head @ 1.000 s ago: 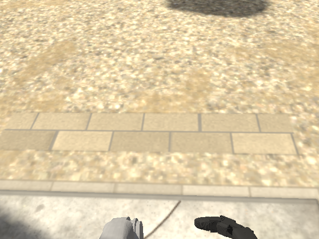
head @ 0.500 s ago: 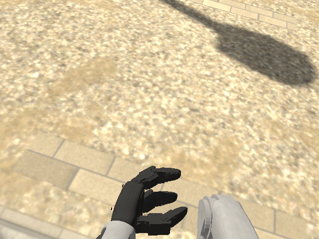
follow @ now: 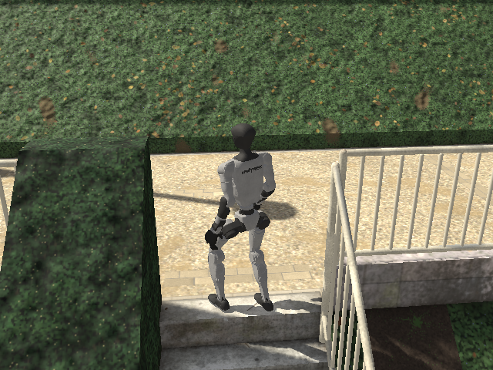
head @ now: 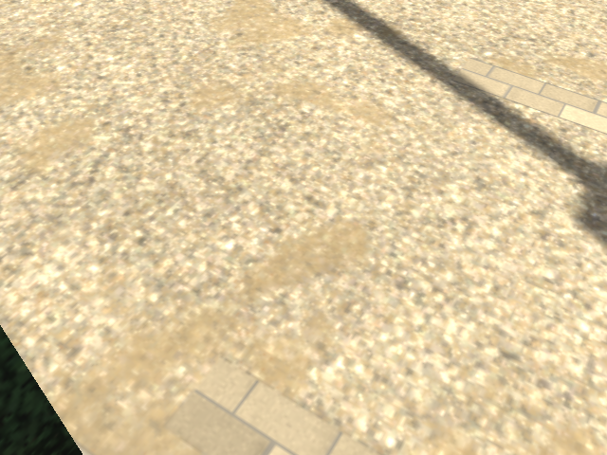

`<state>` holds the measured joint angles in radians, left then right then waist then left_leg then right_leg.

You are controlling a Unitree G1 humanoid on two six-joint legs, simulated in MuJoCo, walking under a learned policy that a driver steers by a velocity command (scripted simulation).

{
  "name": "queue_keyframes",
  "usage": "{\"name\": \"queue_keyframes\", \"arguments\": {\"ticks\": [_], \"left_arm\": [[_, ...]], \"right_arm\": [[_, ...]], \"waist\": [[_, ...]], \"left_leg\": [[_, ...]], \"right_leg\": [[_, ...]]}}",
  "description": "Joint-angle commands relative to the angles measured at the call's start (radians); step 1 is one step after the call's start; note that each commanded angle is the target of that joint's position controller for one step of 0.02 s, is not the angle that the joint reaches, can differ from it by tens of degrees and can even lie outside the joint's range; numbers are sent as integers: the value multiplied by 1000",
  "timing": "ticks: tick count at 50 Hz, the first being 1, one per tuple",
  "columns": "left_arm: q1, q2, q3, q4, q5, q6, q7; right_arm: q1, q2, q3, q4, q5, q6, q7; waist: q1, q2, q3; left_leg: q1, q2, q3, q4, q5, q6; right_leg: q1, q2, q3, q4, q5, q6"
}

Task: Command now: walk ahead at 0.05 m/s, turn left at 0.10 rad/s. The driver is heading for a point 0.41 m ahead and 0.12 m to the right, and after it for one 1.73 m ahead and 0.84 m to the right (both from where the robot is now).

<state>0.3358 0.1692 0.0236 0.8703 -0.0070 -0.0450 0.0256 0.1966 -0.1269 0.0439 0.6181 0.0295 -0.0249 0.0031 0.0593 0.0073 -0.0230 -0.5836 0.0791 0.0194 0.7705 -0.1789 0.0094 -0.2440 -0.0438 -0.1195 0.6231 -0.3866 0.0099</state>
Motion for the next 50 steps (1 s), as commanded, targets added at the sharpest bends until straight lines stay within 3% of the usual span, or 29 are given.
{"name": "queue_keyframes", "arguments": {"ticks": [1,2,3,4,5,6,9,11,14,15,16,19,22,25,28,29,31,33,35,36,38,39,40,41,42,43,44,46,50], "left_arm": [[-10,110,16,-53,24,-1,-22],[-21,73,3,-87,48,-2,-19],[65,13,-19,-91,27,3,-22],[35,43,-15,-91,9,15,-16],[21,43,-16,-89,6,29,-20],[-9,41,-14,-83,4,46,-17],[34,17,-15,-58,14,56,-25],[60,5,-14,-31,17,55,-28],[-47,78,3,-91,28,58,-17],[-69,115,14,-114,23,57,-11],[-68,108,16,-131,27,54,-8],[-89,111,29,-174,16,44,-10],[-91,107,37,-223,9,36,-21],[-67,145,47,-252,3,36,-21],[-19,251,78,-290,17,43,-17],[-8,248,80,-304,16,39,-15],[-80,224,72,-341,2,35,-2],[-167,196,64,-381,-12,47,2],[-218,213,64,-401,-23,76,-6],[-223,213,64,-410,-27,88,-9],[-205,198,57,-406,-36,92,-16],[-196,110,33,-413,-23,81,-25],[-202,106,37,-428,-21,64,-29],[-185,163,58,-423,-18,39,-36],[-201,211,75,-398,-22,31,-39],[-173,182,67,-372,-7,26,-36],[-150,169,64,-353,-4,26,-33],[-157,168,67,-330,-17,15,-23],[-203,143,61,-309,-33,9,-47]], "right_arm": [[133,-184,-94,-10,-33,-25,-5],[150,-248,-102,-46,-55,-30,1],[129,-170,-75,-46,-75,-31,0],[86,-116,-61,-62,-69,-42,7],[83,-64,-43,-54,-63,-43,14],[58,-85,-48,-44,-64,-45,19],[14,-104,-56,-11,-59,-44,20],[-30,-115,-64,11,-53,-42,22],[-37,-182,-92,19,-40,-30,14],[-19,-180,-95,21,-47,-19,0],[-21,-182,-99,16,-38,-13,-12],[14,-202,-118,11,-29,-5,-39],[5,-208,-135,1,-32,3,-53],[-38,-170,-130,-19,-26,16,-60],[-154,-138,-111,-76,-23,3,-50],[-178,-137,-104,-93,-17,-8,-36],[-146,-140,-95,-93,-22,-23,-15],[-120,-149,-89,-86,-37,-24,-10],[-109,-128,-79,-93,-22,-26,7],[-87,-127,-79,-84,-14,-28,14],[-5,-148,-94,-65,-18,-33,10],[83,-220,-115,-65,-31,-33,-6],[155,-346,-149,-43,-56,-27,-13],[133,-355,-163,-64,-73,-39,-21],[85,-293,-149,-71,-54,-46,-37],[45,-259,-135,-63,-38,-45,-43],[22,-240,-126,-55,-30,-52,-42],[30,-210,-114,-23,-41,-64,-35],[140,-209,-119,57,-52,-86,-20]], "waist": [[-76,-49,-63],[-51,119,-77],[-18,339,-205],[-31,285,-176],[-38,195,-161],[-35,128,-140],[-3,86,-129],[7,116,-87],[-35,115,-2],[-46,118,18],[-57,108,31],[-82,28,-6],[-77,24,-67],[-71,-71,-80],[-11,-285,-54],[12,-289,-66],[-20,-210,-98],[-40,-165,-120],[-55,-185,-116],[-66,-178,-121],[-107,-144,-144],[-129,14,-143],[-125,269,-57],[-110,250,-31],[-95,165,50],[-70,107,79],[-56,112,86],[-69,121,92],[-111,117,81]], "left_leg": [[390,13,-37,-216,197,42],[473,182,-272,-264,463,97],[506,288,-473,-367,309,253],[448,279,-499,-415,176,284],[435,250,-468,-432,51,264],[395,243,-452,-446,-17,237],[275,190,-299,-476,-134,173],[217,143,-182,-469,-190,138],[241,129,-140,-457,-289,124],[266,126,-134,-447,-309,121],[282,118,-118,-427,-288,126],[378,127,-80,-354,-140,132],[406,141,-28,-295,-21,120],[342,52,108,-132,2,52],[13,-85,96,128,-262,-38],[-80,-85,15,238,-399,-42],[-117,-56,-65,314,-416,-44],[-32,-55,-59,210,-370,-60],[99,-88,-1,54,-286,-56],[174,-107,18,-66,-183,-49],[434,-97,6,-287,-3,-10],[600,114,-231,-388,-127,55],[595,339,-552,-506,-242,188],[529,388,-740,-591,-596,259],[481,345,-655,-584,-720,231],[438,287,-531,-575,-669,187],[420,247,-430,-578,-608,161],[392,191,-272,-603,-451,134],[526,197,-133,-604,-287,163]], "right_leg": [[-68,-65,98,-33,170,-108],[-214,11,68,196,-54,-55],[-272,-3,176,263,-181,4],[-280,-14,197,304,-193,27],[-291,-26,216,296,-158,41],[-285,-33,225,301,-145,40],[-144,-44,217,222,-51,28],[-55,-29,165,103,70,10],[-111,-10,130,-13,176,-25],[-139,-11,134,-36,161,-33],[-172,-5,136,-33,168,-39],[-256,1,149,14,237,-47],[-245,-1,168,58,322,-56],[-170,-39,278,-14,452,-88],[36,-151,575,-183,452,-235],[111,-188,638,-202,483,-271],[146,-199,637,-163,593,-262],[114,-153,567,-125,644,-214],[44,-100,512,-102,685,-194],[22,-82,507,-93,662,-182],[-110,-47,515,-95,277,-148],[-307,52,421,117,-98,-90],[-576,169,261,355,-282,-35],[-639,76,269,567,-218,-5],[-694,38,253,694,-121,1],[-684,32,238,759,-55,-4],[-676,18,235,797,7,-3],[-637,5,223,809,148,0],[-735,-21,229,750,277,6]]}}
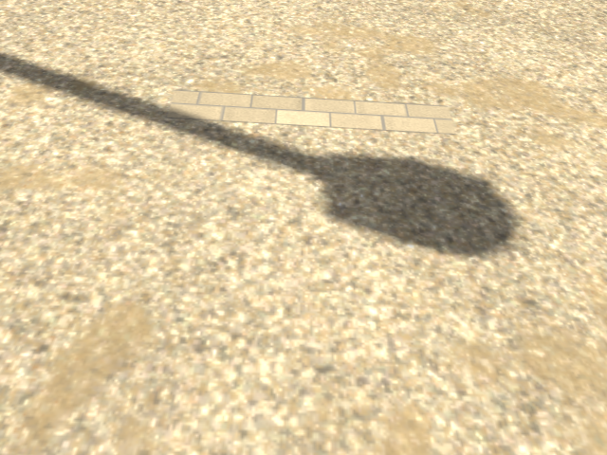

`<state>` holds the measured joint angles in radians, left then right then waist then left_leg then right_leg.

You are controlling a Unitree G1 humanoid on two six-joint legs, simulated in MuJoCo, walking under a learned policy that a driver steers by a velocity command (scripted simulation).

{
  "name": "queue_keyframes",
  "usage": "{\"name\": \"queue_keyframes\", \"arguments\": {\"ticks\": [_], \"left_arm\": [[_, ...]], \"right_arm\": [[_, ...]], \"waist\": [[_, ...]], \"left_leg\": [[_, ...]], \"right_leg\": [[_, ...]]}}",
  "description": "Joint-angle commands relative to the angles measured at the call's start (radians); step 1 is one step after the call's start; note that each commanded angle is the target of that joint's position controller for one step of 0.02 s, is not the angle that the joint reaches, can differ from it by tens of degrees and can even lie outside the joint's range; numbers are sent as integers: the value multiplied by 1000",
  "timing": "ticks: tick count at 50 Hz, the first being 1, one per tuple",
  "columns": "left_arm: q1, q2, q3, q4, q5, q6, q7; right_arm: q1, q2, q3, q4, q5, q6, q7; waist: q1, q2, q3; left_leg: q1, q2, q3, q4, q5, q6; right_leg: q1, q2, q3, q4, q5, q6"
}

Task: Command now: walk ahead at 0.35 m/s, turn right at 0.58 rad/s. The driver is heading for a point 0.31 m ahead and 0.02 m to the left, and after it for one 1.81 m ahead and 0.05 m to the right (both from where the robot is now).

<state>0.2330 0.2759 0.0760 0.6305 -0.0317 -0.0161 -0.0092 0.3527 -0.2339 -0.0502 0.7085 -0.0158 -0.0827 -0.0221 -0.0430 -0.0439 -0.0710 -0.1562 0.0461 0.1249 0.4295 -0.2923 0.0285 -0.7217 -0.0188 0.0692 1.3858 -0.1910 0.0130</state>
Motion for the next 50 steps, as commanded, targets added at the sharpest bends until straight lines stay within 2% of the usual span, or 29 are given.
{"name": "queue_keyframes", "arguments": {"ticks": [1,4,7,12,13,14,15,16,17,18,19,21,23,26,29,32,36,37,39,41,42,43,44,45,46,47,48,49,50], "left_arm": [[-115,27,8,-63,-6,-20,-15],[-158,0,-6,-66,-1,-18,-29],[-226,-20,-24,-80,-3,-19,-45],[-234,-5,-26,-89,2,-26,-65],[-197,12,-17,-87,7,-27,-61],[-78,39,2,-65,12,-30,-57],[120,110,41,-13,12,-28,-43],[296,180,69,15,13,-19,-20],[265,297,70,1,29,-24,-9],[234,227,49,-31,32,-44,-14],[194,165,30,-26,37,-56,-19],[102,89,6,-16,34,-75,-28],[79,49,-8,5,42,-96,-29],[93,55,-10,42,43,-106,-23],[129,63,-9,72,44,-102,-9],[155,68,-12,94,41,-96,8],[233,94,-5,137,23,-79,28],[248,105,-3,146,15,-70,31],[236,104,-3,160,20,-55,36],[212,121,-1,165,19,-52,39],[189,134,3,163,17,-50,40],[155,142,4,159,17,-47,36],[159,109,-8,133,35,-58,39],[338,-21,-43,136,56,-63,21],[382,57,-28,193,34,-74,13],[287,112,-11,166,-2,-69,11],[171,107,-13,133,8,-63,18],[99,97,-9,118,23,-49,29],[109,86,-5,116,30,-27,35]], "right_arm": [[-6,-103,-25,-26,-13,-32,5],[8,-126,-28,0,-11,-34,3],[29,-155,-34,13,9,-22,3],[59,-209,-46,61,45,-5,25],[55,-226,-49,71,49,1,27],[27,-235,-50,80,52,9,25],[38,-213,-40,87,45,14,22],[35,-168,-20,68,30,10,20],[92,-17,20,8,9,-9,19],[52,-82,8,12,34,-31,20],[-40,-115,-7,-9,63,-38,29],[-95,-110,-7,-17,36,-41,20],[-49,-105,-16,11,41,-22,15],[-84,-87,-20,12,39,11,15],[-173,-69,-14,-8,25,26,34],[-290,-52,-5,-34,27,16,47],[-445,-29,8,-72,33,3,60],[-469,-27,9,-87,34,0,66],[-479,-27,11,-99,30,-8,79],[-399,-69,-5,-85,16,-17,84],[-308,-104,-20,-62,10,-18,79],[-158,-144,-38,-19,5,-19,72],[-10,-209,-50,9,-21,-19,54],[10,-258,-46,12,-50,-22,50],[51,-184,-34,17,-27,-17,52],[-41,-159,-33,1,-5,-5,49],[-135,-109,-20,-9,13,3,41],[-194,-65,-3,-12,20,5,36],[-226,-52,4,-7,7,3,36]], "waist": [[-16,169,126],[-30,164,123],[-46,143,174],[-27,142,223],[-1,164,202],[80,172,136],[169,143,10],[242,87,-118],[113,-237,-183],[148,-178,-273],[144,-133,-151],[88,-62,-22],[38,-70,-4],[15,-30,59],[27,1,103],[61,5,125],[120,5,153],[124,14,156],[112,-8,162],[66,-65,88],[18,-98,30],[-60,-81,-56],[-100,-18,-200],[4,284,-368],[-44,237,-522],[-32,205,-390],[-8,103,-233],[20,48,-130],[64,58,-81]], "left_leg": [[105,233,-209,-256,-135,144],[118,263,-150,-280,-27,161],[83,274,-87,-335,4,164],[138,281,-23,-314,243,154],[172,282,-10,-248,446,150],[170,263,24,-110,657,127],[101,207,57,107,760,99],[-134,165,46,393,475,58],[-478,-5,-8,779,-218,-14],[-561,-22,-211,989,-219,-24],[-649,20,-214,1039,-115,-17],[-614,95,-192,953,83,4],[-539,122,-198,897,161,10],[-596,130,-186,825,195,-14],[-673,129,-175,697,297,-34],[-627,97,-138,458,423,-35],[-641,54,-106,239,451,-19],[-656,42,-102,206,419,-13],[-617,19,-91,139,369,15],[-459,-40,-62,113,326,49],[-343,-78,-48,93,315,68],[-129,-93,-34,17,449,93],[228,73,-194,110,829,154],[596,389,-576,165,1274,362],[622,390,-695,111,1228,417],[496,344,-556,61,1021,376],[311,282,-452,7,880,319],[139,243,-391,-46,812,291],[-11,212,-335,-88,777,269]], "right_leg": [[-268,-57,37,-41,103,8],[-241,-93,11,-170,129,13],[-128,-106,-76,-405,93,8],[94,-60,-172,-699,4,-78],[151,-29,-193,-739,-17,-98],[305,8,-205,-810,19,-126],[570,61,-224,-839,52,-152],[883,-69,-41,-796,28,-180],[1053,-332,461,-923,-98,-270],[988,-407,709,-1101,-222,-321],[895,-372,555,-1117,-244,-287],[662,-284,310,-1132,-119,-239],[590,-228,180,-1178,26,-224],[555,-202,87,-1216,162,-221],[563,-180,27,-1234,274,-215],[571,-156,-29,-1251,326,-184],[723,-183,-45,-1236,372,-175],[771,-202,-36,-1224,383,-179],[815,-211,-54,-1156,549,-171],[838,-203,-55,-1053,810,-149],[850,-184,-58,-954,930,-129],[806,-131,-93,-771,955,-94],[569,-77,-89,-499,628,-52],[202,115,-56,-76,-408,20],[168,124,170,71,-492,29],[98,56,138,71,-429,31],[71,-2,66,-9,-345,35],[101,-36,41,-74,-293,42],[191,-63,35,-146,-260,42]]}}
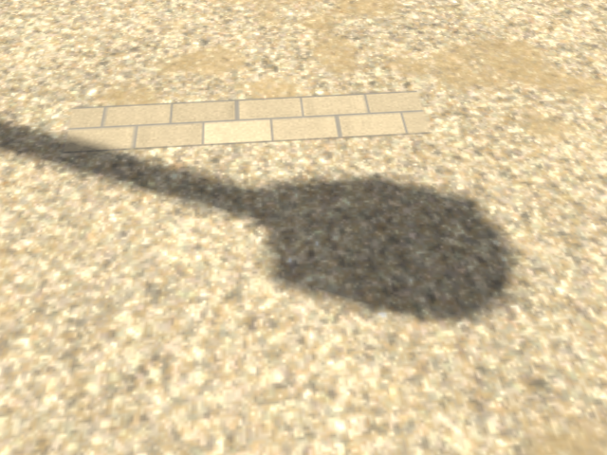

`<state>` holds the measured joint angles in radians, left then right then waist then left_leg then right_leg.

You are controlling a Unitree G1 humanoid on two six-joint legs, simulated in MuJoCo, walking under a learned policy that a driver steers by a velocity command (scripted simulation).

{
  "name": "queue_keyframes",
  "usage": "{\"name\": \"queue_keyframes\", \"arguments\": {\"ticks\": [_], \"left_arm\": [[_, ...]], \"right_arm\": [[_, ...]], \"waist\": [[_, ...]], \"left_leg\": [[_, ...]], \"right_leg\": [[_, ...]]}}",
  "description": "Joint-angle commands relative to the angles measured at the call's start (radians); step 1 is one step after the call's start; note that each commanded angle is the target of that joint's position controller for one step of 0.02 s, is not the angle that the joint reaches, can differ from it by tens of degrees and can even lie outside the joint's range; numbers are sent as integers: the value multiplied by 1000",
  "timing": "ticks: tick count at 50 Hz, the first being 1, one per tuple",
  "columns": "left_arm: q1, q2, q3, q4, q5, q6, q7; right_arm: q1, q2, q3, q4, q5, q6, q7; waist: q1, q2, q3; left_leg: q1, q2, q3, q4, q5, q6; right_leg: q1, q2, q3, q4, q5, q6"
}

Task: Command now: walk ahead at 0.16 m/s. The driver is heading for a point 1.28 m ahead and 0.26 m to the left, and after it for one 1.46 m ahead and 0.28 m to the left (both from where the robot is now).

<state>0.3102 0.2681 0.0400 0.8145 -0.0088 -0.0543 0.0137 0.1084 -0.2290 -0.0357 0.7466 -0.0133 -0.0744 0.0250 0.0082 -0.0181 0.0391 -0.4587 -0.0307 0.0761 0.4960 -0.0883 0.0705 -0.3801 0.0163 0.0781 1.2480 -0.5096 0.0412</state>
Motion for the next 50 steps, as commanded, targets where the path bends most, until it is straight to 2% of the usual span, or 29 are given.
{"name": "queue_keyframes", "arguments": {"ticks": [1,2,3,5,7,8,10,11,12,13,14,15,16,17,19,21,24,29,43,44,49,50], "left_arm": [[58,63,27,-65,11,27,16],[84,24,18,-59,10,36,19],[85,9,12,-59,12,39,26],[62,5,8,-60,20,43,32],[38,36,18,-53,14,51,33],[13,46,22,-53,13,57,33],[-30,47,28,-57,19,62,35],[-42,41,27,-56,26,61,32],[-47,40,28,-54,32,59,31],[-56,58,28,-66,45,59,30],[-76,117,38,-81,45,59,34],[-110,118,44,-61,35,59,30],[-125,55,32,-66,32,52,23],[-131,30,23,-58,37,45,20],[-129,33,24,-47,31,30,18],[-92,37,26,-25,25,23,23],[-70,36,27,-4,22,25,28],[-66,27,28,27,18,33,31],[-80,15,30,119,17,44,34],[-79,13,30,132,15,43,36],[-77,11,28,162,14,43,41],[-56,6,27,179,13,44,41]], "right_arm": [[6,-60,-11,-38,-11,-7,-8],[-13,-67,-12,-33,-22,-11,-7],[-22,-77,-13,-26,-28,-14,-7],[-14,-103,-20,-9,-24,-10,-13],[1,-122,-28,5,-11,5,-24],[-1,-125,-29,10,-8,13,-30],[-14,-112,-24,18,-2,28,-36],[-21,-95,-19,23,6,37,-40],[-8,-69,-10,31,7,42,-42],[28,-41,1,49,-2,45,-37],[80,-44,-1,57,-10,45,-35],[117,-34,-5,66,-6,49,-39],[81,-63,-11,73,-10,55,-46],[63,-68,-14,72,-5,62,-51],[63,-63,-15,88,-7,72,-57],[56,-55,-15,101,-3,69,-54],[47,-52,-17,123,5,65,-53],[54,-54,-22,167,11,75,-62],[72,-63,-29,268,16,93,-82],[73,-65,-28,269,7,88,-78],[73,-59,-26,292,11,80,-75],[94,-52,-25,307,12,81,-76]], "waist": [[36,60,-174],[58,84,-166],[63,101,-164],[55,117,-206],[41,120,-227],[33,123,-209],[30,124,-149],[36,115,-122],[35,104,-100],[22,68,-74],[-30,-33,-54],[-75,-174,-52],[-48,-149,-30],[-48,-136,-24],[-40,-90,-29],[-26,-44,-57],[-13,-15,-86],[-9,15,-88],[-11,15,-39],[-18,16,-32],[-15,18,-17],[-15,17,-38]], "left_leg": [[189,265,-243,-186,560,216],[120,247,-195,-201,594,211],[86,235,-162,-207,640,209],[103,236,-140,-204,602,201],[108,241,-156,-228,333,184],[87,241,-167,-242,149,172],[35,221,-183,-254,-173,137],[18,208,-188,-247,-263,115],[13,186,-189,-228,-332,80],[12,154,-175,-189,-380,33],[12,83,-128,-108,-383,-9],[121,28,-45,-78,-279,-38],[197,32,-41,-44,-213,-50],[226,41,-46,-36,-180,-45],[226,58,-65,-45,-144,-32],[221,66,-72,-51,-95,-26],[230,71,-72,-44,-22,-32],[252,75,-71,-42,35,-37],[282,77,-71,-70,25,-43],[283,76,-73,-72,9,-50],[266,73,-72,-86,-30,-54],[273,60,-59,-86,-143,-50]], "right_leg": [[-69,-100,10,-82,91,17],[-11,-101,-6,-175,97,22],[24,-95,-19,-258,104,25],[64,-98,-23,-381,181,21],[100,-99,-21,-448,268,16],[110,-100,-21,-475,282,11],[141,-88,-42,-570,304,-5],[172,-76,-56,-642,321,-18],[195,-76,-57,-710,330,-33],[197,-119,-4,-784,372,-58],[171,-181,62,-822,404,-86],[31,-162,69,-864,156,-107],[-43,-129,60,-904,42,-93],[-65,-121,50,-912,39,-74],[-22,-99,22,-876,154,-53],[46,-91,7,-836,280,-55],[111,-83,-6,-805,398,-66],[152,-70,-23,-798,480,-71],[167,-50,-49,-842,444,-67],[161,-50,-50,-835,427,-64],[162,-45,-56,-844,389,-57],[169,-33,-69,-846,276,-61]]}}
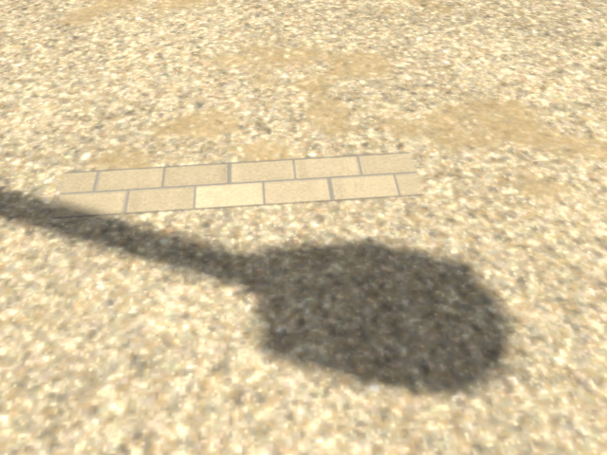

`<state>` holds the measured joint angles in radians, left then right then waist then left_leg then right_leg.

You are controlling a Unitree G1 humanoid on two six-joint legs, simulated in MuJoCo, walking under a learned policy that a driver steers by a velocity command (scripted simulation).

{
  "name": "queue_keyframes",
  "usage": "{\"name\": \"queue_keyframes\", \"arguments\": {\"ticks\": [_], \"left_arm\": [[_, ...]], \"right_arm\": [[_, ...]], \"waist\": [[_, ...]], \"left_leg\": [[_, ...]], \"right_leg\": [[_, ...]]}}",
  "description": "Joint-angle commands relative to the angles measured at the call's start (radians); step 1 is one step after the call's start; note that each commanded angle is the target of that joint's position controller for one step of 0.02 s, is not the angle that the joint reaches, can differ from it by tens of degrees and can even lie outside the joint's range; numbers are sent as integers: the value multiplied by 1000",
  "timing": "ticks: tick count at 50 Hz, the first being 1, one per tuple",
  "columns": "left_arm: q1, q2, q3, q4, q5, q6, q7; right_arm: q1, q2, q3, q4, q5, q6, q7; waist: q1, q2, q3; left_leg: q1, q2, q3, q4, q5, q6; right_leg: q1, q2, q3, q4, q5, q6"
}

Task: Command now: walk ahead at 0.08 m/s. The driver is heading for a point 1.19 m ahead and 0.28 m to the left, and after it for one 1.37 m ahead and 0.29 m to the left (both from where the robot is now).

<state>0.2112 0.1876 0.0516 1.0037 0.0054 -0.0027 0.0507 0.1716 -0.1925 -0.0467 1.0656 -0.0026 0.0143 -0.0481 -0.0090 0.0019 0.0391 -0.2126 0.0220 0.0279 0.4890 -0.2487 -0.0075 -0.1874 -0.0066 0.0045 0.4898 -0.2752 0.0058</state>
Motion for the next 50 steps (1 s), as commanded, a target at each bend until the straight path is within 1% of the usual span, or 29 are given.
{"name": "queue_keyframes", "arguments": {"ticks": [1,3,4,7,9,10,12,13,14,15,16,17,19,22,26,29,31,32,34,35,36,37,38,39,40,42,44,47,50], "left_arm": [[52,99,21,-3,-9,-5,5],[51,114,27,-11,-17,-11,8],[58,113,27,-13,-22,-23,7],[112,126,35,0,-34,-59,-8],[162,156,44,12,-41,-72,-19],[155,168,46,9,-41,-76,-23],[89,166,40,-15,-43,-80,-28],[13,154,36,-42,-44,-79,-31],[-66,113,23,-79,-48,-87,-32],[-97,78,17,-117,-41,-109,-32],[-103,105,23,-120,-38,-123,-34],[-83,104,22,-113,-47,-130,-46],[-88,91,19,-108,-50,-131,-59],[-118,73,20,-122,-36,-116,-72],[-299,28,-9,-196,-28,-101,-81],[-352,80,-4,-228,-38,-93,-89],[-334,116,9,-233,-36,-95,-95],[-281,138,20,-221,-34,-96,-96],[3,207,61,-136,-39,-89,-86],[180,284,80,-99,-27,-84,-75],[221,318,75,-81,-9,-85,-85],[171,231,52,-84,-16,-91,-87],[70,188,38,-97,-22,-98,-86],[-22,164,27,-117,-18,-107,-89],[-71,141,20,-120,-5,-115,-94],[-82,106,7,-101,6,-120,-98],[-43,126,8,-77,0,-122,-89],[24,173,15,-58,1,-119,-63],[42,177,10,-52,10,-109,-46]], "right_arm": [[41,-101,-20,-6,9,-6,-5],[38,-114,-25,-14,18,-14,-8],[40,-105,-23,-19,22,-26,-7],[37,-76,-19,-27,25,-71,9],[13,-43,-11,-44,31,-95,26],[15,-34,-9,-47,35,-104,34],[86,-37,-8,-29,39,-115,42],[185,-51,-13,8,37,-119,45],[303,-114,-31,47,34,-125,44],[448,-232,-66,83,36,-129,49],[464,-193,-48,77,13,-136,57],[405,-137,-28,59,3,-140,57],[329,-111,-10,28,6,-136,62],[314,-60,17,17,3,-109,51],[297,-140,9,-13,0,-103,23],[336,-167,-7,4,23,-111,20],[331,-171,-14,7,23,-106,21],[323,-182,-20,4,19,-99,21],[296,-177,-20,-12,5,-82,25],[300,-134,-4,-41,-13,-81,30],[432,27,35,-42,4,-104,42],[351,-74,11,-44,33,-135,50],[240,-131,-5,-86,54,-149,51],[182,-142,-8,-103,47,-153,41],[162,-138,-18,-107,31,-146,32],[211,-100,-22,-106,26,-117,28],[185,-93,-25,-122,24,-99,25],[47,-117,-33,-174,7,-93,23],[-16,-94,-25,-190,5,-98,36]], "waist": [[2,-4,-22],[5,-7,63],[8,-10,93],[26,-59,93],[38,-146,79],[27,-177,85],[-27,-172,99],[-81,-133,91],[-128,10,85],[-159,288,33],[-149,270,17],[-102,153,32],[-59,48,48],[-34,69,53],[-52,92,96],[-43,109,114],[-9,108,86],[24,125,35],[161,130,-136],[203,-8,-271],[108,-296,-439],[131,-215,-357],[105,-163,-194],[68,-47,-131],[31,-18,-94],[-22,-63,-85],[-32,-65,-42],[-7,-35,5],[5,-37,7]], "left_leg": [[6,-9,3,-62,-164,41],[-87,2,-23,-57,-432,71],[-114,11,-41,-51,-463,82],[-178,8,-34,40,-358,83],[-231,-28,25,164,-227,76],[-224,-29,27,197,-183,89],[-99,-22,13,115,-178,128],[32,-14,-11,27,-156,143],[165,64,-162,-78,-185,177],[386,242,-505,-221,-87,268],[457,352,-687,-259,46,318],[459,354,-627,-229,96,306],[430,312,-450,-246,204,262],[310,222,-247,-307,323,196],[71,149,-106,-402,291,178],[141,198,-99,-417,298,176],[240,226,-83,-336,501,154],[280,232,-70,-255,682,141],[195,174,-20,97,873,98],[-61,107,7,440,527,69],[-363,-91,-74,787,-276,23],[-463,-50,-186,918,-292,51],[-532,2,-145,935,-208,69],[-478,61,-127,886,-100,77],[-420,97,-117,828,-41,80],[-332,132,-124,755,-5,84],[-356,144,-108,682,10,70],[-491,156,-100,521,154,32],[-440,119,-65,311,311,23]], "right_leg": [[-47,6,-6,-75,-145,-40],[-139,-10,25,-81,-425,-75],[-163,-28,54,-89,-465,-90],[-111,-103,170,-127,-461,-139],[-42,-203,338,-223,-502,-201],[-48,-250,412,-260,-503,-229],[-142,-242,390,-228,-432,-217],[-221,-184,292,-148,-329,-177],[-352,-74,112,61,-155,-105],[-550,52,-60,430,-44,-33],[-709,49,14,648,-251,-36],[-776,-8,66,779,-225,-63],[-833,-75,50,800,-85,-90],[-713,-106,-1,628,46,-66],[-444,-40,-76,233,261,-26],[-389,-30,-58,106,300,-51],[-346,-14,-53,58,275,-85],[-274,9,-66,63,247,-103],[96,46,-84,75,207,-154],[410,-160,170,88,143,-216],[627,-392,708,-124,-135,-377],[546,-359,778,-231,-210,-337],[391,-334,606,-237,-143,-289],[218,-301,469,-258,-5,-263],[87,-264,370,-278,91,-244],[-24,-216,267,-328,120,-239],[-77,-205,213,-372,126,-253],[-46,-212,187,-405,153,-260],[-33,-166,32,-362,459,-211]]}}
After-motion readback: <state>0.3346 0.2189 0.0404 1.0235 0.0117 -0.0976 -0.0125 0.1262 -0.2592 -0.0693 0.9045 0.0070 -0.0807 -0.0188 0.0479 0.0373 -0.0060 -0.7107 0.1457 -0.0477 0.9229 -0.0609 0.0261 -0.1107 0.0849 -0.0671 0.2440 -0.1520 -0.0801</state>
